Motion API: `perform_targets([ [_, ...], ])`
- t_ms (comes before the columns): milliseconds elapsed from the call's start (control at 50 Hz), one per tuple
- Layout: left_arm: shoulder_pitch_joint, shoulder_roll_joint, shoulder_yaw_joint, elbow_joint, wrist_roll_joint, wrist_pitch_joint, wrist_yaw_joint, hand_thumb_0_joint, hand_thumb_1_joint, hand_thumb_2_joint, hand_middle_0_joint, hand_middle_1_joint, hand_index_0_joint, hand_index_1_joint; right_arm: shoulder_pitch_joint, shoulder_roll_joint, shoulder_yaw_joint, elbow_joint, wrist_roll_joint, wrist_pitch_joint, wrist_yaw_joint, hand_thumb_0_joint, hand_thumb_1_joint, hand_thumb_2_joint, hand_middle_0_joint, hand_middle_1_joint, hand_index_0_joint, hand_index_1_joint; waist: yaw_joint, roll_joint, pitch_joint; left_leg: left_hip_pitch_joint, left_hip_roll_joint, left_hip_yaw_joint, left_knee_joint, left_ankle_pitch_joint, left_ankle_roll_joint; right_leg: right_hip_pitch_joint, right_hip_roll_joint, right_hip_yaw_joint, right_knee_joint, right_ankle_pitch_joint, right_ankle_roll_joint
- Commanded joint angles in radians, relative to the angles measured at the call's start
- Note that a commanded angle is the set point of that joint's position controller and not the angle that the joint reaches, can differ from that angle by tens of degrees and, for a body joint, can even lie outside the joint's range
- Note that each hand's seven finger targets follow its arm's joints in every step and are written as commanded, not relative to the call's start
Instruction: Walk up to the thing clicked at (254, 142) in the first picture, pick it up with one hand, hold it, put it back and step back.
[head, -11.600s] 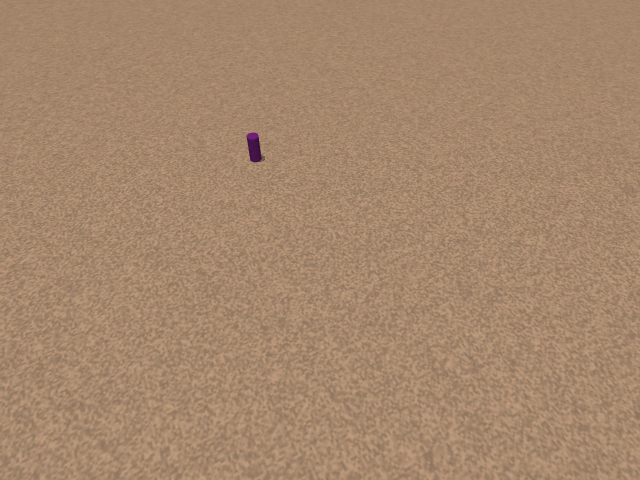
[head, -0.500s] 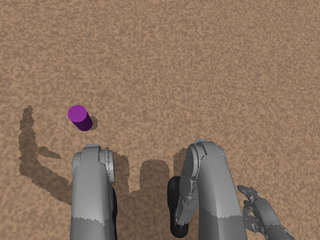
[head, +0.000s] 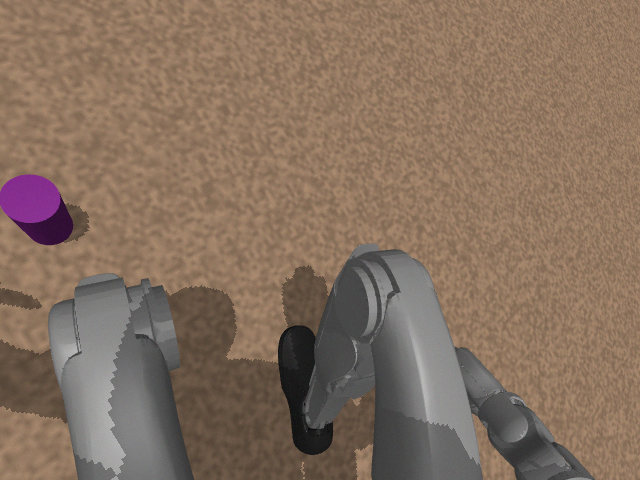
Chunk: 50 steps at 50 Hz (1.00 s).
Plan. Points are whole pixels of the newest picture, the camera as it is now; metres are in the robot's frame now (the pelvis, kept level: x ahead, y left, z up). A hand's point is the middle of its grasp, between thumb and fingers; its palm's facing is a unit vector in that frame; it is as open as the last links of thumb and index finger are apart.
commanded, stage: close in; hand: left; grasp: from the side
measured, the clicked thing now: (41, 213) +0.42 +0.26 -0.24
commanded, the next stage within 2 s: rest palm in 0.62 s
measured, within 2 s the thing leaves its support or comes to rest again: leaves its support in 1.94 s
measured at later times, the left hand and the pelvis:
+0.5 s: hand (17, 227) +0.39 +0.27 -0.18, palm faces +0.16 -0.99 +0.02, open 17.7 cm; pelvis -0.02 +0.01 -0.02, yaw -3 degrees
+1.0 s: hand (42, 221) +0.41 +0.25 -0.20, palm faces +0.23 -0.97 +0.00, open 15.4 cm; pelvis -0.02 +0.01 -0.02, yaw -5 degrees
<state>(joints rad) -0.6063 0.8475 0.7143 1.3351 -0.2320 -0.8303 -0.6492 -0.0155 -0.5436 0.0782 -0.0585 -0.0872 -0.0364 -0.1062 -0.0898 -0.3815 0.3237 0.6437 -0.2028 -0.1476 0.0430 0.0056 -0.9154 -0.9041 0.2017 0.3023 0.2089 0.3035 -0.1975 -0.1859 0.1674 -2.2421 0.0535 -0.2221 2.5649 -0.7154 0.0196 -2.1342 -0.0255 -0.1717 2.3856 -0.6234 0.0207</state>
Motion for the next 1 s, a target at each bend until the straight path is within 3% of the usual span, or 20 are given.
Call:
perform_targets([
  [0, -0.142, 0.182, -0.051, -0.108, -0.025, -0.130, 0.044, 0.000, -0.576, 0.075, -0.058, -0.103, -0.043, -0.113, 0.050, -0.316, -0.078, -0.031, -0.031, 0.010, -0.006, 0.000, -0.933, -0.911, 0.199, 0.300, 0.199, 0.300, -0.040, 0.497, -0.629, 0.514, 0.014, 0.037, -0.307, 0.225, -0.045, 0.263, 0.060, -0.083, -0.158, 0.164, -0.049],
  [60, -0.126, 0.208, -0.046, -0.106, -0.004, -0.178, 0.100, 0.000, -0.611, 0.015, -0.063, -0.081, -0.059, -0.079, 0.015, -0.327, -0.056, -0.036, -0.053, 0.022, 0.004, 0.000, -0.939, -0.909, 0.198, 0.300, 0.199, 0.300, -0.034, 0.491, -0.602, 0.498, 0.018, 0.025, -0.290, 0.212, -0.047, 0.278, 0.067, -0.097, -0.145, 0.158, -0.046],
  [120, -0.162, 0.192, -0.050, -0.122, -0.005, -0.233, 0.165, 0.000, -0.611, 0.001, -0.070, -0.077, -0.068, -0.074, -0.008, -0.332, -0.026, -0.046, -0.069, 0.037, 0.017, 0.000, -0.946, -0.909, 0.199, 0.300, 0.199, 0.300, -0.056, 0.481, -0.588, 0.479, 0.017, 0.013, -0.275, 0.197, -0.047, 0.311, 0.071, -0.112, -0.140, 0.167, -0.039],
  [180, -0.173, 0.211, -0.040, -0.128, 0.007, -0.274, 0.231, 0.000, -0.611, 0.000, -0.072, -0.074, -0.072, -0.069, -0.017, -0.335, -0.008, -0.043, -0.087, 0.049, 0.027, 0.000, -0.945, -0.908, 0.199, 0.300, 0.199, 0.300, -0.056, 0.489, -0.573, 0.465, 0.019, 0.012, -0.259, 0.183, -0.046, 0.330, 0.077, -0.116, -0.142, 0.168, -0.037],
  [260, -0.152, 0.160, -0.075, -0.092, 0.037, -0.297, 0.295, 0.000, -0.586, 0.001, -0.069, -0.066, -0.070, -0.058, -0.028, -0.344, -0.003, -0.060, -0.104, 0.061, 0.038, 0.000, -0.938, -0.906, 0.199, 0.300, 0.199, 0.300, -0.079, 0.488, -0.510, 0.440, 0.018, 0.003, -0.268, 0.148, -0.050, 0.321, 0.080, -0.136, -0.145, 0.158, -0.034],
  [380, -0.136, 0.073, -0.191, -0.055, 0.053, -0.303, 0.335, 0.000, -0.600, 0.000, -0.065, -0.061, -0.072, -0.048, -0.053, -0.358, 0.004, -0.081, -0.113, 0.074, 0.050, 0.000, -0.933, -0.903, 0.199, 0.300, 0.199, 0.300, -0.108, 0.446, -0.437, 0.408, 0.019, -0.026, -0.277, 0.079, -0.048, 0.279, 0.082, -0.159, -0.152, 0.128, -0.030],
  [440, -0.142, 0.070, -0.199, -0.038, 0.045, -0.313, 0.367, 0.000, -0.611, 0.007, -0.060, -0.060, -0.066, -0.050, -0.052, -0.361, 0.014, -0.092, -0.119, 0.079, 0.057, 0.000, -0.926, -0.903, 0.199, 0.300, 0.199, 0.300, -0.123, 0.410, -0.426, 0.383, 0.018, -0.038, -0.271, 0.048, -0.042, 0.295, 0.085, -0.168, -0.156, 0.110, -0.024],
  [500, -0.155, 0.095, -0.191, -0.031, 0.050, -0.336, 0.407, 0.000, -0.603, 0.030, -0.058, -0.071, -0.065, -0.060, -0.061, -0.360, 0.029, -0.100, -0.126, 0.085, 0.061, 0.000, -0.922, -0.902, 0.199, 0.300, 0.199, 0.300, -0.115, 0.407, -0.399, 0.371, 0.021, -0.052, -0.276, 0.023, -0.041, 0.291, 0.087, -0.169, -0.151, 0.095, -0.023],
  [600, -0.185, 0.101, -0.205, -0.013, 0.077, -0.376, 0.460, 0.000, -0.523, 0.071, -0.053, -0.069, -0.054, -0.063, -0.073, -0.358, 0.048, -0.102, -0.148, 0.095, 0.063, 0.000, -0.917, -0.904, 0.199, 0.300, 0.199, 0.300, -0.137, 0.425, -0.365, 0.373, 0.023, -0.057, -0.270, 0.028, -0.043, 0.290, 0.091, -0.170, -0.152, 0.107, -0.022],
  [660, -0.160, 0.108, -0.208, 0.004, 0.100, -0.388, 0.486, 0.000, -0.483, 0.098, -0.047, -0.067, -0.043, -0.066, -0.071, -0.363, 0.051, -0.100, -0.159, 0.104, 0.067, 0.000, -0.911, -0.904, 0.199, 0.300, 0.199, 0.300, -0.132, 0.452, -0.372, 0.404, 0.029, -0.066, -0.278, 0.038, -0.050, 0.298, 0.094, -0.175, -0.143, 0.118, -0.022],
  [680, -0.169, 0.104, -0.214, 0.009, 0.103, -0.391, 0.497, 0.000, -0.476, 0.102, -0.046, -0.069, -0.044, -0.068, -0.073, -0.365, 0.056, -0.107, -0.160, 0.106, 0.068, 0.000, -0.912, -0.904, 0.199, 0.300, 0.199, 0.300, -0.144, 0.448, -0.363, 0.395, 0.028, -0.073, -0.283, 0.038, -0.050, 0.299, 0.092, -0.182, -0.141, 0.118, -0.021],
  [700, -0.152, 0.110, -0.204, 0.003, 0.102, -0.396, 0.506, 0.000, -0.481, 0.104, -0.047, -0.068, -0.043, -0.068, -0.075, -0.365, 0.060, -0.106, -0.164, 0.108, 0.070, 0.000, -0.915, -0.905, 0.199, 0.300, 0.199, 0.300, -0.133, 0.445, -0.380, 0.399, 0.027, -0.070, -0.276, 0.047, -0.050, 0.316, 0.096, -0.180, -0.142, 0.127, -0.022],
  [820, -0.161, 0.098, -0.221, 0.019, 0.108, -0.412, 0.552, 0.000, -0.338, 0.181, -0.120, -0.097, -0.101, -0.110, -0.080, -0.368, 0.071, -0.105, -0.174, 0.118, 0.073, 0.000, -0.902, -0.905, 0.199, 0.300, 0.199, 0.300, -0.157, 0.432, -0.366, 0.399, 0.027, -0.078, -0.263, 0.069, -0.048, 0.328, 0.100, -0.191, -0.146, 0.153, -0.016],
  [880, -0.164, 0.114, -0.226, 0.017, 0.115, -0.419, 0.562, 0.000, -0.135, 0.322, -0.297, -0.273, -0.282, -0.281, -0.077, -0.366, 0.078, -0.096, -0.178, 0.120, 0.073, 0.000, -0.894, -0.901, 0.199, 0.300, 0.199, 0.300, -0.164, 0.443, -0.381, 0.412, 0.030, -0.076, -0.250, 0.096, -0.049, 0.346, 0.104, -0.188, -0.147, 0.180, -0.016],
  [980, -0.192, 0.129, -0.233, 0.028, 0.130, -0.423, 0.589, 0.000, 0.032, 0.429, -0.381, -0.357, -0.367, -0.364, -0.084, -0.369, 0.085, -0.097, -0.181, 0.126, 0.074, 0.000, -0.888, -0.899, 0.199, 0.299, 0.199, 0.299, -0.174, 0.447, -0.345, 0.401, 0.034, -0.090, -0.265, 0.066, -0.050, 0.325, 0.104, -0.200, -0.147, 0.156, -0.017],
])
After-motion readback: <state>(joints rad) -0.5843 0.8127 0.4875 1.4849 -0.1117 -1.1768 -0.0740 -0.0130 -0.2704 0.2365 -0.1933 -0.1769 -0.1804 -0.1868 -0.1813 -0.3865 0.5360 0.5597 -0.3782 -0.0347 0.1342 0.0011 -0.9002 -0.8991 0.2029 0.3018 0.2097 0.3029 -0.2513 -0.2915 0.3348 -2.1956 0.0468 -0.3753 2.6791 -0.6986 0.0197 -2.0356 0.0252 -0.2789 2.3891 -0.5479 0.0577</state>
